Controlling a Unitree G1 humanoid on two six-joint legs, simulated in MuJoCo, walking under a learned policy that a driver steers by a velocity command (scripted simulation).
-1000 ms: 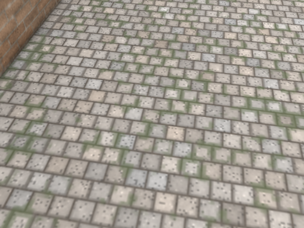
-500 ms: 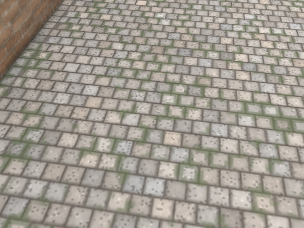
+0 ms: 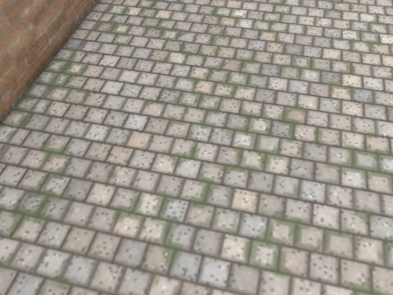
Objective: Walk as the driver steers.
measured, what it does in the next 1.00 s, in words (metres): walks ahead: left foot, then right foot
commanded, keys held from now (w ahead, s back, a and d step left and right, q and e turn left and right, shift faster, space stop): w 0.44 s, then w+e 0.42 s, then no key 0.14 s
